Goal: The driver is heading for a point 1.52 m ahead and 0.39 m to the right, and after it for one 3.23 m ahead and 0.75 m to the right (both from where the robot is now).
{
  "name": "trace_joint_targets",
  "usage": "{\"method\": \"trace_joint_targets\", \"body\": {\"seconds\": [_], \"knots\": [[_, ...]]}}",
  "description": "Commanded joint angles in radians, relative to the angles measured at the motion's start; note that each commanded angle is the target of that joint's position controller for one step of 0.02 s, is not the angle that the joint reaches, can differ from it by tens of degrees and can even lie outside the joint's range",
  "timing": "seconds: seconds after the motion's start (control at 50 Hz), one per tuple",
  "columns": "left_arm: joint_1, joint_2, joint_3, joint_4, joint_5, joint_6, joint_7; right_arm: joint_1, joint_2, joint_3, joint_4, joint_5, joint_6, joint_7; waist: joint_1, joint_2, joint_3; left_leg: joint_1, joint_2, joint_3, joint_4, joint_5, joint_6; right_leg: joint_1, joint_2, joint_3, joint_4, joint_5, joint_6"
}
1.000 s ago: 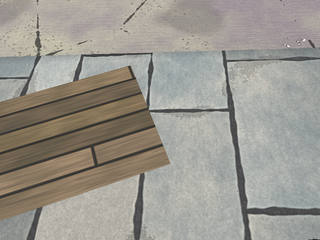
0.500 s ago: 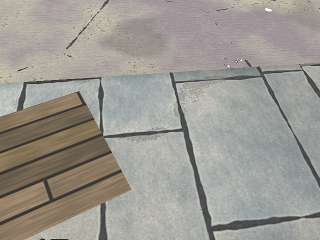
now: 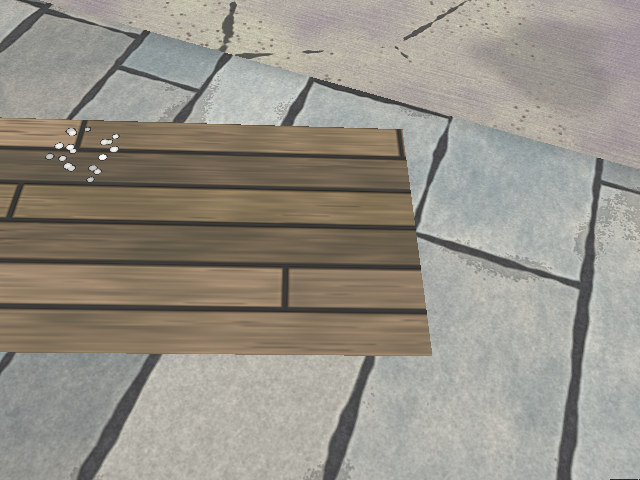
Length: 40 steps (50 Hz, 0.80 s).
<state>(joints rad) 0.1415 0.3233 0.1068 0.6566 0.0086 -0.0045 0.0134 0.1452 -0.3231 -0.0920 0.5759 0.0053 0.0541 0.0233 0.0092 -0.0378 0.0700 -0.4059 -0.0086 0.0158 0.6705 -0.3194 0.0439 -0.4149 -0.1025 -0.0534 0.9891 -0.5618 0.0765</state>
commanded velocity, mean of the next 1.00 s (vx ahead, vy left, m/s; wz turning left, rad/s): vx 0.18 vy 0.00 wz -0.47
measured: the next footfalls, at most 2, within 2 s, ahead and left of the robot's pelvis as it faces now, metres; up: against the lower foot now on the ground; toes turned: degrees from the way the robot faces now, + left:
right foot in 0.52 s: +0.04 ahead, -0.13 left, +0.00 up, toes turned -13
left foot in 0.98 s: +0.28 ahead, +0.00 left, +0.00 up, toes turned -37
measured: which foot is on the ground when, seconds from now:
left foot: down 0.00-0.52, up 0.54-0.96, down 0.98-1.00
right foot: up 0.00-0.50, down 0.52-1.00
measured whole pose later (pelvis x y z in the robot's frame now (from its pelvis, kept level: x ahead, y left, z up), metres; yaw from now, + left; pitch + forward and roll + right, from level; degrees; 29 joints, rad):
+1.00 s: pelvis +0.16 -0.05 +0.01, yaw -32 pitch +3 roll +1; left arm 0.33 0.35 0.07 0.65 0.02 -0.01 -0.03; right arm 0.11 -0.32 -0.06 0.68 -0.04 -0.05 0.02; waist 0.03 0.00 -0.04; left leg -0.36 -0.05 -0.02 0.52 -0.23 -0.01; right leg -0.14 0.11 0.32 0.56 -0.44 -0.06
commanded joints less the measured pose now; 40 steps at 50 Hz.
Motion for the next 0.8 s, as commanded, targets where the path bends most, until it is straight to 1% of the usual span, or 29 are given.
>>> {"method": "trace_joint_targets", "body": {"seconds": [0.02,0.04,0.06,0.1,0.16,0.18,0.2,0.22,0.24,0.26,0.3,0.36,0.42,0.46,0.48,0.5,0.52,0.54,0.56,0.58,0.6,0.62,0.64,0.66,0.68,0.7,0.72,0.76,0.8], "knots": [[-0.119,0.096,0.014,-0.135,-0.004,-0.03,0.018,0.088,-0.232,-0.07,-0.049,-0.001,-0.057,-0.013,-0.061,0.164,-0.206,0.42,0.292,-0.5,-0.306,0.491,0.262,-0.397,0.07,0.152,0.263,0.01,-0.023],[-0.077,0.112,0.019,-0.101,0.003,-0.022,0.029,0.022,-0.176,-0.048,-0.057,0.018,-0.049,-0.026,-0.027,0.124,-0.189,0.384,0.273,-0.424,-0.296,0.475,0.216,-0.379,0.044,0.145,0.227,0.087,-0.022],[-0.038,0.119,0.022,-0.078,0.007,-0.012,0.03,-0.033,-0.142,-0.03,-0.066,0.019,-0.041,-0.038,0.0,0.129,-0.193,0.312,0.252,-0.355,-0.291,0.529,0.197,-0.3,0.04,0.128,0.208,0.14,-0.014],[0.017,0.089,0.011,-0.039,0.001,-0.001,0.02,-0.047,-0.101,-0.006,-0.057,-0.006,-0.041,-0.05,0.012,0.133,-0.233,0.258,0.224,-0.269,-0.288,0.616,0.19,-0.183,0.051,0.092,0.202,0.215,0.003],[0.038,0.013,-0.026,-0.01,-0.01,0.009,0.007,-0.047,-0.018,0.032,-0.011,-0.026,-0.054,-0.052,0.01,0.133,-0.229,0.229,0.18,-0.153,-0.305,0.528,0.158,-0.05,0.018,0.089,-0.025,0.292,0.008],[0.024,0.003,-0.034,-0.011,-0.013,0.012,0.002,-0.046,-0.018,0.034,0.001,-0.033,-0.056,-0.05,-0.003,0.152,-0.207,0.207,0.178,-0.135,-0.32,0.465,0.156,-0.005,0.014,0.083,-0.095,0.304,0.006],[0.004,0.015,-0.034,-0.02,-0.017,0.015,-0.002,-0.043,-0.038,0.029,0.01,-0.04,-0.058,-0.048,-0.02,0.171,-0.177,0.185,0.19,-0.137,-0.339,0.393,0.163,0.021,0.013,0.079,-0.14,0.3,0.001],[-0.015,0.047,-0.028,-0.033,-0.022,0.019,-0.004,-0.04,-0.07,0.02,0.016,-0.043,-0.057,-0.045,-0.034,0.18,-0.141,0.173,0.208,-0.151,-0.353,0.329,0.176,0.02,0.02,0.07,-0.159,0.276,-0.005],[-0.03,0.082,-0.019,-0.047,-0.028,0.022,-0.004,-0.034,-0.105,0.008,0.021,-0.042,-0.053,-0.045,-0.047,0.182,-0.105,0.176,0.231,-0.173,-0.363,0.277,0.191,-0.008,0.029,0.06,-0.159,0.237,-0.01],[-0.037,0.104,-0.013,-0.059,-0.034,0.024,-0.003,-0.024,-0.131,-0.001,0.027,-0.037,-0.048,-0.045,-0.058,0.177,-0.075,0.193,0.257,-0.199,-0.368,0.25,0.205,-0.05,0.032,0.057,-0.15,0.197,-0.015],[-0.033,0.101,-0.013,-0.072,-0.036,0.025,-0.005,-0.013,-0.132,-0.006,0.036,-0.025,-0.039,-0.048,-0.063,0.152,-0.049,0.249,0.303,-0.232,-0.359,0.291,0.223,-0.118,0.02,0.064,-0.131,0.139,-0.02],[-0.002,0.071,-0.018,-0.078,-0.034,0.026,-0.015,-0.028,-0.114,-0.009,0.035,-0.02,-0.032,-0.054,-0.05,0.133,-0.083,0.333,0.335,-0.206,-0.315,0.501,0.228,-0.136,0.011,0.05,-0.119,0.093,-0.019],[0.025,0.058,-0.017,-0.082,-0.042,0.029,-0.029,-0.051,-0.116,-0.018,0.028,-0.014,-0.024,-0.057,-0.037,0.136,-0.128,0.372,0.331,-0.133,-0.266,0.632,0.2,-0.077,0.032,0.006,-0.193,0.106,-0.029],[0.053,0.054,-0.014,-0.084,-0.045,0.033,-0.039,-0.063,-0.122,-0.025,0.027,-0.002,-0.019,-0.057,-0.017,0.146,-0.15,0.378,0.322,-0.078,-0.215,0.649,0.165,-0.009,0.057,-0.028,-0.308,0.174,-0.05],[0.084,0.055,-0.009,-0.078,-0.044,0.034,-0.042,-0.073,-0.121,-0.027,0.029,0.01,-0.018,-0.058,0.006,0.147,-0.161,0.356,0.305,-0.037,-0.165,0.623,0.132,0.058,0.079,-0.047,-0.406,0.253,-0.07],[0.125,0.076,0.003,-0.071,-0.037,0.033,-0.034,-0.05,-0.108,-0.028,0.042,0.018,-0.023,-0.057,0.028,0.117,-0.172,0.293,0.267,0.021,-0.072,0.534,0.07,0.164,0.095,-0.021,-0.519,0.395,-0.106],[0.171,0.185,0.038,-0.078,-0.032,0.031,-0.016,-0.034,-0.079,-0.024,0.032,-0.003,-0.034,-0.053,0.028,-0.069,-0.188,0.079,0.165,0.115,0.173,0.278,-0.029,0.352,-0.034,0.223,-0.593,0.726,-0.186],[0.18,0.305,0.058,-0.104,-0.008,0.018,-0.011,-0.13,-0.021,-0.001,-0.039,-0.052,-0.047,-0.05,0.023,-0.311,-0.19,-0.279,-0.031,0.077,0.425,-0.329,-0.118,0.497,-0.266,0.628,-0.589,1.099,-0.397],[0.208,0.244,0.043,-0.109,0.013,0.001,-0.019,-0.173,-0.058,-0.008,-0.038,-0.038,-0.059,-0.046,0.087,-0.167,-0.276,-0.324,-0.032,-0.092,0.569,-0.391,-0.115,0.52,-0.297,0.625,-0.606,1.081,-0.475],[0.163,0.219,0.034,-0.102,0.006,-0.011,-0.018,-0.162,-0.079,-0.014,-0.029,-0.013,-0.063,-0.041,0.048,-0.093,-0.225,-0.347,-0.01,-0.12,0.596,-0.301,-0.103,0.499,-0.235,0.527,-0.598,1.029,-0.425],[0.109,0.201,0.033,-0.104,-0.018,-0.01,-0.009,-0.141,-0.085,-0.018,-0.011,-0.012,-0.066,-0.045,0.017,-0.031,-0.191,-0.364,0.006,-0.12,0.557,-0.209,-0.1,0.476,-0.169,0.457,-0.592,0.955,-0.365],[0.069,0.181,0.025,-0.114,-0.038,0.0,0.001,-0.136,-0.093,-0.021,-0.003,-0.019,-0.066,-0.051,0.003,-0.023,-0.173,-0.36,0.019,-0.124,0.508,-0.145,-0.105,0.454,-0.141,0.427,-0.593,0.93,-0.33],[0.046,0.173,0.018,-0.123,-0.043,0.01,0.011,-0.128,-0.091,-0.022,0.003,-0.02,-0.064,-0.051,-0.012,-0.035,-0.174,-0.308,0.01,-0.121,0.491,-0.101,-0.115,0.41,-0.11,0.404,-0.596,0.944,-0.316],[0.076,0.168,0.017,-0.114,-0.046,0.016,0.017,-0.096,-0.081,-0.018,0.014,-0.017,-0.069,-0.04,-0.016,-0.029,-0.21,-0.274,-0.004,-0.112,0.447,-0.044,-0.12,0.403,-0.079,0.406,-0.627,0.741,-0.314],[0.103,0.164,0.016,-0.112,-0.05,0.014,0.018,-0.088,-0.072,-0.015,0.022,-0.007,-0.077,-0.027,-0.004,-0.031,-0.215,-0.27,-0.007,-0.109,0.372,0.002,-0.119,0.407,-0.063,0.433,-0.673,0.434,-0.315],[0.121,0.164,0.013,-0.114,-0.05,0.009,0.017,-0.112,-0.072,-0.014,0.02,0.002,-0.085,-0.019,0.015,-0.046,-0.184,-0.28,-0.012,-0.111,0.291,0.03,-0.118,0.39,-0.059,0.476,-0.726,0.16,-0.321],[0.13,0.174,0.012,-0.113,-0.045,0.002,0.016,-0.144,-0.077,-0.016,0.012,0.008,-0.096,-0.015,0.025,-0.078,-0.138,-0.288,-0.021,-0.115,0.217,0.04,-0.117,0.365,-0.063,0.524,-0.764,0.026,-0.326],[0.14,0.189,0.014,-0.106,-0.037,-0.01,0.019,-0.186,-0.081,-0.016,0.005,0.013,-0.123,-0.009,0.035,-0.115,-0.084,-0.273,-0.032,-0.13,0.088,0.069,-0.117,0.34,-0.057,0.55,-0.779,0.001,-0.322],[0.157,0.193,0.014,-0.098,-0.039,-0.018,0.021,-0.208,-0.078,-0.015,0.008,0.012,-0.151,-0.004,0.047,-0.126,-0.07,-0.231,-0.043,-0.133,-0.002,0.097,-0.12,0.322,-0.042,0.551,-0.762,0.036,-0.316]]}}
